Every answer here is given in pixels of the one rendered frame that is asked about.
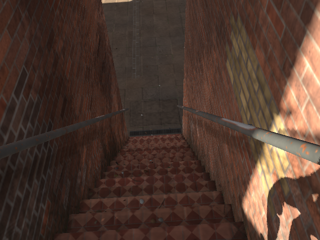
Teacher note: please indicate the stairs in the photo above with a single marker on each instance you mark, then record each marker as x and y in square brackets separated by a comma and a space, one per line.
[154, 189]

